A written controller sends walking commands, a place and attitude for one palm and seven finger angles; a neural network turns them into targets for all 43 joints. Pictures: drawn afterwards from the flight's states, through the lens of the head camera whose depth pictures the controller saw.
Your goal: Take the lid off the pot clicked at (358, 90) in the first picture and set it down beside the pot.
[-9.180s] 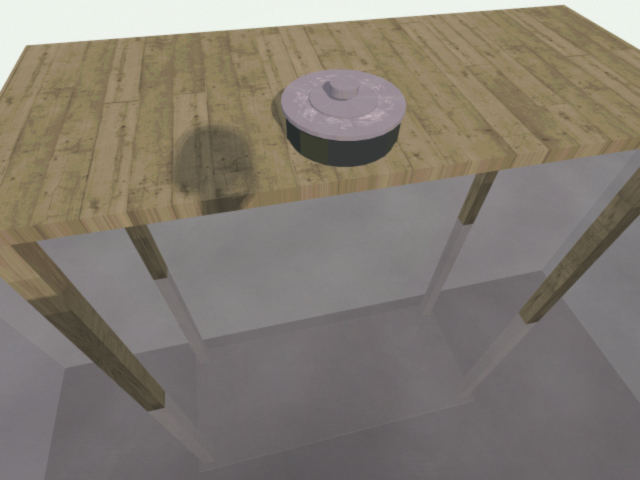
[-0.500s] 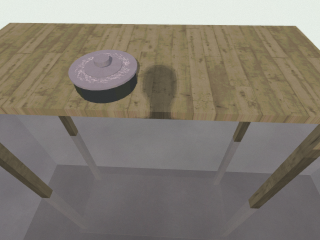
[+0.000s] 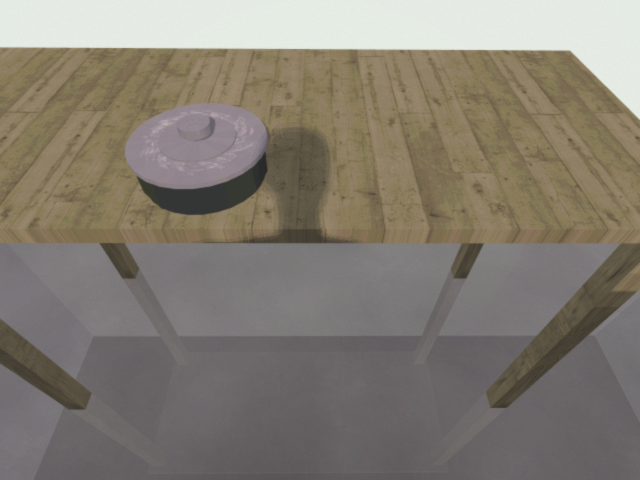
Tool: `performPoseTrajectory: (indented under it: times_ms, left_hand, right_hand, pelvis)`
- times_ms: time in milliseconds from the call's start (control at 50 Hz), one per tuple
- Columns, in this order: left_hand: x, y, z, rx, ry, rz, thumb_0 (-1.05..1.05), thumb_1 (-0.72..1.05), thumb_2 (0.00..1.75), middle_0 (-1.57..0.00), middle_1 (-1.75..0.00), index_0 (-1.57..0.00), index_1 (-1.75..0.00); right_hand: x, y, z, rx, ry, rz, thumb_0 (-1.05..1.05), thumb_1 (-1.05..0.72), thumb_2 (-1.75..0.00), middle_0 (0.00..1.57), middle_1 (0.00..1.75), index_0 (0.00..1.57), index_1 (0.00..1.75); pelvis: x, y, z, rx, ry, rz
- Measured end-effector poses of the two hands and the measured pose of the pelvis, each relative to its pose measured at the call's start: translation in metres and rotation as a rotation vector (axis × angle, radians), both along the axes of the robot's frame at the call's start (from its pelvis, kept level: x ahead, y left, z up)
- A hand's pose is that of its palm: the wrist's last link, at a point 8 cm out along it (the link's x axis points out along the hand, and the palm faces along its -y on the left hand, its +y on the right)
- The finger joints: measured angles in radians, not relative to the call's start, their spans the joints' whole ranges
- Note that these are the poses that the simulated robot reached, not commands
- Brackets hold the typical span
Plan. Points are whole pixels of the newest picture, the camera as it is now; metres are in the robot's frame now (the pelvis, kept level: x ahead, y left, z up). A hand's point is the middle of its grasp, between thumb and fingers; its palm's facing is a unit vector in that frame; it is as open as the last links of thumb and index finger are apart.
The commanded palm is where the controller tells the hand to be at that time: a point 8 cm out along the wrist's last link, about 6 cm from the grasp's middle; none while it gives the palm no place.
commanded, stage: look again from close up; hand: left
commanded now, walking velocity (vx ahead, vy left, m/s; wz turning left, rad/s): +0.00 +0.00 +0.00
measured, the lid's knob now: (194, 126) +0.54 +0.22 +0.16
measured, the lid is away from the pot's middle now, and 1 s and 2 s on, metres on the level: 0.00 0.00 0.00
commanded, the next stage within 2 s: shuffle to correct the standing spot in 0.68 s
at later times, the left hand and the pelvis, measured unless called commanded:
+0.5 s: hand out of the picture +0.03 +0.16 -0.17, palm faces +0.02 -0.98 -0.21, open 7.3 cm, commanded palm none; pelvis +0.00 -0.02 +0.00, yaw +0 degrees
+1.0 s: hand out of the picture +0.02 +0.16 -0.18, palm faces +0.07 -0.98 -0.19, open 7.4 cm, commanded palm none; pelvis +0.01 -0.02 +0.00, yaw +1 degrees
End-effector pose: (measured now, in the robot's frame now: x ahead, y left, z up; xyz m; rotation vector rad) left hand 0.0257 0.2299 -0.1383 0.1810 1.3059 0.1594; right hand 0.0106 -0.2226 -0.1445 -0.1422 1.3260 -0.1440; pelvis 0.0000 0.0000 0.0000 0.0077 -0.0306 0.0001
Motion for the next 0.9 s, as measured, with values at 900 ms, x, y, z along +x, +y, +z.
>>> performPoseTrajectory:
  times_ms: [900]
  left_hand:
    - [-0.009,-0.027,-0.005,-0.026,0.020,0.024,0.00,0.91,0.90,-0.20,-0.30,-0.20,-0.30]
  right_hand:
    - [-0.006,-0.020,0.002,0.000,0.049,-0.002,0.01,-0.92,-0.90,0.20,0.30,0.19,0.30]
  pelvis:
    - [0.004,-0.023,0.000,-0.007,0.013,0.007]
